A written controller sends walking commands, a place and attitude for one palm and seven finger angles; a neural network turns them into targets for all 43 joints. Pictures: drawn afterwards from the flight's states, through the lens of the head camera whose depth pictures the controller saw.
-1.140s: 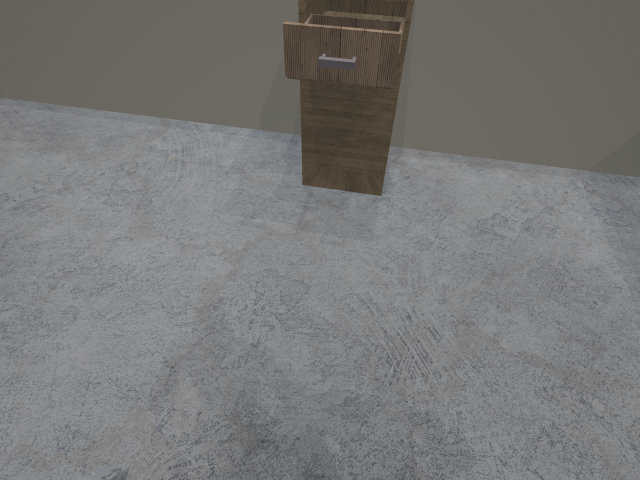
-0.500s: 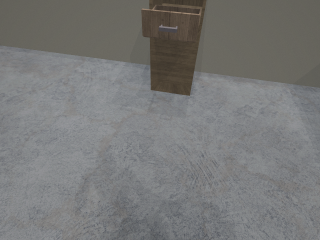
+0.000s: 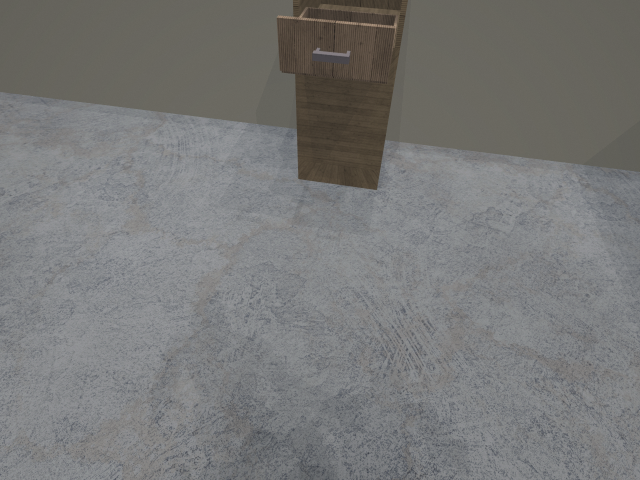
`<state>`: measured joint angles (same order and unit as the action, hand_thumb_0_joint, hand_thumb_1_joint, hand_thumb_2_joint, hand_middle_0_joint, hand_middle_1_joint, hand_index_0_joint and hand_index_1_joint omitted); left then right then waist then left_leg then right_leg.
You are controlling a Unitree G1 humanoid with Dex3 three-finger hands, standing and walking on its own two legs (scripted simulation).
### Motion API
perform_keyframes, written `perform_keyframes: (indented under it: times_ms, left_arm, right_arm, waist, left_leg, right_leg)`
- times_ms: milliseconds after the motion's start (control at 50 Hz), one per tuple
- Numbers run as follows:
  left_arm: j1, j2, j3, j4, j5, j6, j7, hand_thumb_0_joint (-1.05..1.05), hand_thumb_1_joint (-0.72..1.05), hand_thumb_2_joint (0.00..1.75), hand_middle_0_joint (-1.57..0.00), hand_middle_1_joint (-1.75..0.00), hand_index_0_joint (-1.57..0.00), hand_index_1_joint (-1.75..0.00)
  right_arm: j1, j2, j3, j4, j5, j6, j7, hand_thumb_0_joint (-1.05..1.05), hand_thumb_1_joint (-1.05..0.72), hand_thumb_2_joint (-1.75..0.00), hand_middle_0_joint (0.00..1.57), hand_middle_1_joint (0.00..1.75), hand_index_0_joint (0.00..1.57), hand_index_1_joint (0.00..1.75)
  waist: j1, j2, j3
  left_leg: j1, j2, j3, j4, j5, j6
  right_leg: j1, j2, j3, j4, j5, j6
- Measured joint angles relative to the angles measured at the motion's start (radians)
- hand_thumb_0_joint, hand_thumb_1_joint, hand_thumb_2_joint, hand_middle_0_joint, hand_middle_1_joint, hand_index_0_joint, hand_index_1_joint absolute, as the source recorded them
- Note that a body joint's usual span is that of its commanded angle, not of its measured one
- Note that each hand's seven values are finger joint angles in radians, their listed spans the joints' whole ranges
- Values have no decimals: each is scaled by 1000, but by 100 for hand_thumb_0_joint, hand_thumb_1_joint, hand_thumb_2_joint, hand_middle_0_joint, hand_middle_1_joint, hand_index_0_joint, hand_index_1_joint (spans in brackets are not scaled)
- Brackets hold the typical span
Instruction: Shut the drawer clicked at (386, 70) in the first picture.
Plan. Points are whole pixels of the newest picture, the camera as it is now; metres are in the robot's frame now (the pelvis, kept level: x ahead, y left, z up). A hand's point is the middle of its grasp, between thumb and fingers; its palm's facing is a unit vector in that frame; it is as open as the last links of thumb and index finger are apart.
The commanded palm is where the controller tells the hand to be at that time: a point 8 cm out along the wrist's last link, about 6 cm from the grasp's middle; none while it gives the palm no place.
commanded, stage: look at it before walking up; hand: left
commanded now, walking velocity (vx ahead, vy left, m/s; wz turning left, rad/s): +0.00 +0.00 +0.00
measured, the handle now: (332, 54) +1.26 +0.03 -0.01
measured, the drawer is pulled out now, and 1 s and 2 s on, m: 0.30 0.30 0.30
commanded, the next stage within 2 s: walk to a spot facing it in 0.30 s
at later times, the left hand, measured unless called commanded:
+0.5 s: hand out of the picture +0.08 +0.24 -0.16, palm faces -0.02 -0.94 -0.33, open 7.4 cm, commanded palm none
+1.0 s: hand out of the picture +0.16 +0.13 -0.18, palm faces +0.00 -0.98 -0.19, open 7.4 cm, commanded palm none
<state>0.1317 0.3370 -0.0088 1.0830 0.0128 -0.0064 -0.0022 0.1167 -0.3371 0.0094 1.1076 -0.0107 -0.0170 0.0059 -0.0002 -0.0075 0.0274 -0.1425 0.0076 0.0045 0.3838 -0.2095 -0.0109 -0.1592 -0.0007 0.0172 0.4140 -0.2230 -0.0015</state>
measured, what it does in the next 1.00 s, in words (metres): walks ahead: right foot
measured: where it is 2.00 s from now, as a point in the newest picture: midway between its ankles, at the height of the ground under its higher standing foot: (346, 383)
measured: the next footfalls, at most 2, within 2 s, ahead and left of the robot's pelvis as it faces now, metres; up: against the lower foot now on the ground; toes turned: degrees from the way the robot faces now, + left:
right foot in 0.86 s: +0.15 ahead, -0.12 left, +0.00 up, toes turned -11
left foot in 1.32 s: +0.46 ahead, +0.08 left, +0.00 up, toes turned +3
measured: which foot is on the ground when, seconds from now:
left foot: down 0.00-0.88, up 0.90-1.00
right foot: down 0.00-0.70, up 0.72-0.84, down 0.86-1.00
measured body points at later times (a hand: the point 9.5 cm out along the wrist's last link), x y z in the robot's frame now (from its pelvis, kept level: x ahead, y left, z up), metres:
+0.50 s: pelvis +0.01 +0.00 +0.00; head +0.01 +0.00 +0.45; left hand +0.08 +0.29 -0.13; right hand +0.09 -0.29 -0.13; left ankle +0.00 +0.13 -0.74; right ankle +0.00 -0.12 -0.74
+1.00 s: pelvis +0.14 -0.04 -0.02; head +0.15 -0.05 +0.43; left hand +0.16 +0.19 -0.17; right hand +0.05 -0.25 -0.18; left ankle +0.08 +0.09 -0.66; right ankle +0.11 -0.11 -0.74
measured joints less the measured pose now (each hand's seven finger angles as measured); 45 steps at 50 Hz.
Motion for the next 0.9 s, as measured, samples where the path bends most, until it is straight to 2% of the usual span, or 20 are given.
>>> perform_keyframes:
  times_ms: [460,580,700,760,800,820,860,880,900]
  left_arm:
    - [9,2,2,3,-2,1,7,0,90,90,-20,-30,-21,-30]
    - [95,-46,9,1,7,18,-4,0,90,90,-20,-30,-20,-30]
    - [208,-109,22,10,9,13,-17,0,90,90,-20,-30,-20,-30]
    - [235,-137,26,27,9,16,-17,0,90,90,-20,-30,-20,-30]
    - [223,-153,30,29,8,17,-21,1,90,90,-20,-30,-20,-30]
    - [212,-161,34,24,8,15,-24,1,90,90,-20,-30,-20,-30]
    - [188,-171,40,2,9,-5,-30,1,90,90,-20,-30,-20,-30]
    - [178,-170,44,-13,11,-24,-30,1,90,90,-20,-30,-20,-30]
    - [167,-170,48,-23,9,-42,-24,1,90,90,-20,-30,-20,-30]
  right_arm:
    - [-4,-1,2,5,-1,5,-5,0,-91,-89,21,30,20,30]
    - [68,47,1,3,-14,16,2,0,-91,-89,20,30,20,30]
    - [174,114,-5,8,-12,-4,2,0,-91,-89,20,30,20,30]
    - [223,148,-14,12,-13,-31,-8,0,-91,-89,20,30,20,30]
    - [259,166,-18,19,-16,-42,-14,0,-91,-89,20,30,20,30]
    - [276,172,-19,26,-17,-42,-15,0,-91,-89,20,30,20,30]
    - [313,179,-19,47,-16,-37,-16,0,-91,-89,21,30,20,30]
    - [329,187,-18,60,-10,-32,-13,0,-91,-89,21,30,20,30]
    - [337,193,-18,77,-6,-22,-9,0,-91,-89,21,30,20,30]
  waist:
    - [3,1,-1]
    - [11,0,-40]
    - [11,-16,-42]
    - [3,-25,-22]
    - [-14,-18,-1]
    - [-20,-9,9]
    - [-23,13,27]
    - [-23,14,34]
    - [-19,18,40]
  left_leg:
    - [25,8,3,-18,-3,-6]
    - [-2,19,22,85,-101,2]
    - [-9,22,51,184,-189,4]
    - [33,23,85,172,-217,0]
    - [68,30,93,145,-221,-6]
    - [83,37,93,135,-224,-12]
    - [92,57,85,163,-253,-22]
    - [64,67,84,240,-272,-13]
    - [17,74,75,366,-289,1]
  right_leg:
    - [26,8,2,-24,2,-3]
    - [0,19,20,56,-64,-10]
    - [-36,23,42,194,-167,-20]
    - [-115,4,-8,379,-244,-28]
    - [-164,-11,-53,427,-284,-29]
    - [-178,-18,-74,405,-279,-30]
    - [-170,-22,-112,279,-189,-36]
    - [-162,-26,-127,261,-111,-44]
    - [-155,-26,-143,281,-106,-52]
